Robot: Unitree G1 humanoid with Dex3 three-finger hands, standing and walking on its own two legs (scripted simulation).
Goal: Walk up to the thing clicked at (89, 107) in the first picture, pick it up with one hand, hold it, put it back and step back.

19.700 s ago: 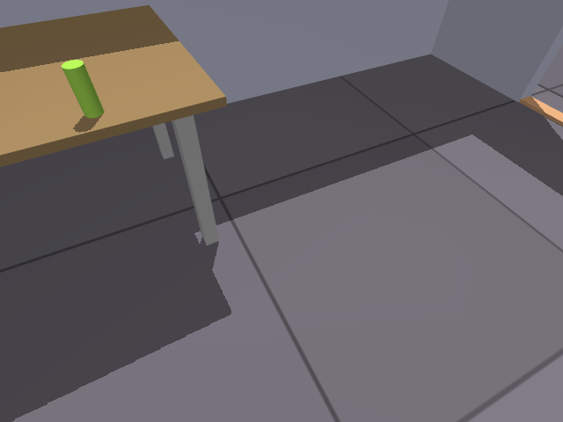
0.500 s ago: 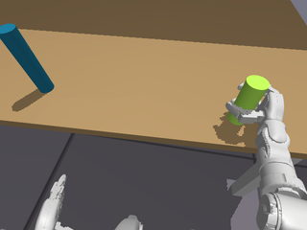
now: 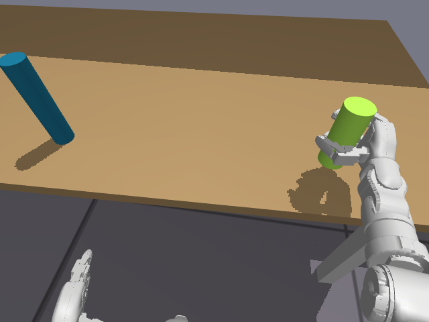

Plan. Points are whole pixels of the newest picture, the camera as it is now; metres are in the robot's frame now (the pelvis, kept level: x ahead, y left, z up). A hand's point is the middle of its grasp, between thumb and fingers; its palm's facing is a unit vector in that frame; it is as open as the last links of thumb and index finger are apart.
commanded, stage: settle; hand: right
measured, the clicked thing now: (343, 135) +0.45 -0.19 +0.12
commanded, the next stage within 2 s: lift in 0.26 s
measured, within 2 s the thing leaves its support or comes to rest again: neither
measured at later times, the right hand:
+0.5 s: hand (347, 129) +0.45 -0.19 +0.13, palm faces +0.12 +0.99 +0.00, open 8.0 cm
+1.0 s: hand (378, 113) +0.40 -0.19 +0.21, palm faces +0.13 +0.99 -0.02, open 8.0 cm
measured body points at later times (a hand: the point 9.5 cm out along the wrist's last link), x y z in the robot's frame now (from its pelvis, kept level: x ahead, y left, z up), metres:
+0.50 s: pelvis +0.01 +0.00 +0.01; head +0.05 +0.00 +0.46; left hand +0.16 +0.26 -0.05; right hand +0.44 -0.24 +0.14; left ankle +0.04 +0.13 -0.70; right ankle -0.01 -0.13 -0.70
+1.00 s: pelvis +0.01 +0.00 +0.02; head +0.01 +0.02 +0.47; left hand +0.17 +0.25 -0.05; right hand +0.39 -0.24 +0.22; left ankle +0.04 +0.13 -0.70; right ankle -0.01 -0.13 -0.70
